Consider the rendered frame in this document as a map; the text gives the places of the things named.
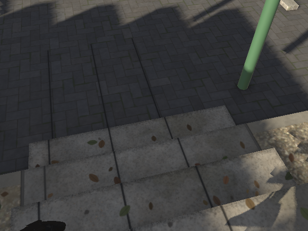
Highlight stairs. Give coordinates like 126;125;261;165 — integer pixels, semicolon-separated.
10;105;308;231

